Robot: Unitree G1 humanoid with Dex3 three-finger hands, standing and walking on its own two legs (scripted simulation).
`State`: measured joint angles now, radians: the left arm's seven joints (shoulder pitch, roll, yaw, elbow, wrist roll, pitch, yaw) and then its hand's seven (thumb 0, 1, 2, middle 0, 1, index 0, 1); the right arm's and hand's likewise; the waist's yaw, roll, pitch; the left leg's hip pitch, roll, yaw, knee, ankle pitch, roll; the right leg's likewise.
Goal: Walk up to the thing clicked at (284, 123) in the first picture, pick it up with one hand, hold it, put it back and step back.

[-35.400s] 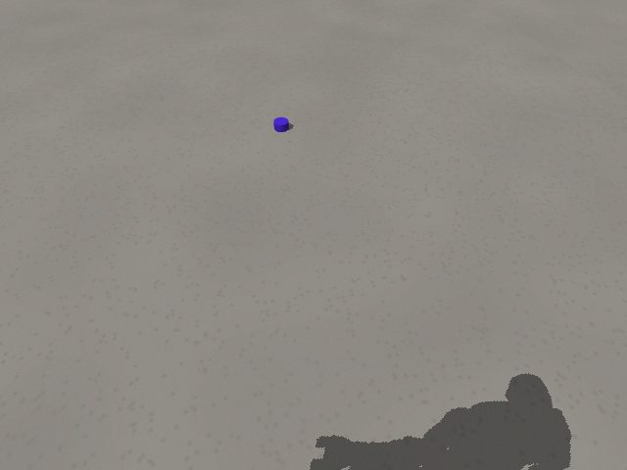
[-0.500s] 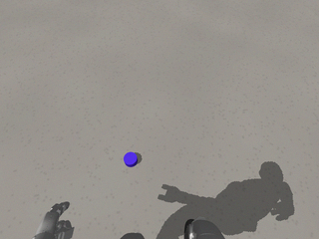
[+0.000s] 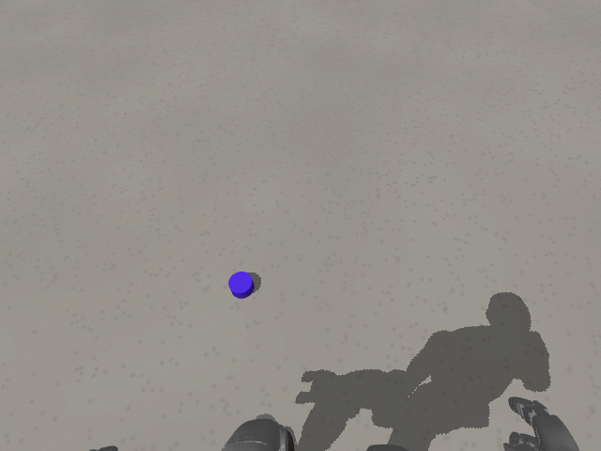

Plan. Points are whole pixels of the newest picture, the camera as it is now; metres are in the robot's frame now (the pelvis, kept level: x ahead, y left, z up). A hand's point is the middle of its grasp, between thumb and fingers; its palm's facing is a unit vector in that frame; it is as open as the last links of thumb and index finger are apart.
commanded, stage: step back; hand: left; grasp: from above
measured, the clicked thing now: (241, 284) +0.68 +0.28 -0.73
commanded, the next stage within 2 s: none
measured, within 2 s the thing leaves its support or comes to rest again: neither
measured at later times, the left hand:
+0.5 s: hand out of the picture -0.03 +0.28 -0.14, palm faces +0.04 -0.94 -0.34, open 7.4 cm
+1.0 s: hand out of the picture -0.23 +0.25 -0.12, palm faces +0.01 -0.90 -0.44, open 7.4 cm
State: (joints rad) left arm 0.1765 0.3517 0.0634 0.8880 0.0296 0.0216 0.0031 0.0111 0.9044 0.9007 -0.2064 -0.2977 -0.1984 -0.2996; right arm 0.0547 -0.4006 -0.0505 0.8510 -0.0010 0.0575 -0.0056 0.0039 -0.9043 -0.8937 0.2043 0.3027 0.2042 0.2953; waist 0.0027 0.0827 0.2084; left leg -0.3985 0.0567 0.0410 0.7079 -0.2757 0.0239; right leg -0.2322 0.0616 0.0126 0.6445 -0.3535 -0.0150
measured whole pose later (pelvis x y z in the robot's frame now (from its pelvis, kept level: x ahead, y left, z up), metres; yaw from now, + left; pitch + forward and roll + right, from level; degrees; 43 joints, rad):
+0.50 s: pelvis -0.15 +0.01 +0.01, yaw +2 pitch -2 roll -1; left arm 0.12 0.40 0.08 0.80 0.01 0.08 0.00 0.01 0.90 0.90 -0.21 -0.30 -0.20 -0.30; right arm 0.19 -0.36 -0.04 0.89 -0.04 0.03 0.00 0.01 -0.90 -0.89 0.21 0.30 0.21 0.30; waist -0.01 -0.04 0.16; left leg -0.28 0.00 -0.03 0.58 -0.26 0.02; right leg -0.51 0.12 0.15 1.20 -0.48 -0.02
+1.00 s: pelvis -0.32 -0.03 +0.01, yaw +1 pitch -1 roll +2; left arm 0.18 0.37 0.07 0.81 0.05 0.05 0.01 0.01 0.90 0.90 -0.21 -0.30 -0.20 -0.30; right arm 0.20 -0.41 -0.04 0.87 -0.01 0.05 -0.03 0.01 -0.91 -0.89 0.20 0.30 0.20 0.30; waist 0.02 0.02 0.13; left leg -0.39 -0.08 -0.10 0.98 -0.49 -0.03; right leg -0.35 -0.04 0.01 0.63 -0.27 -0.01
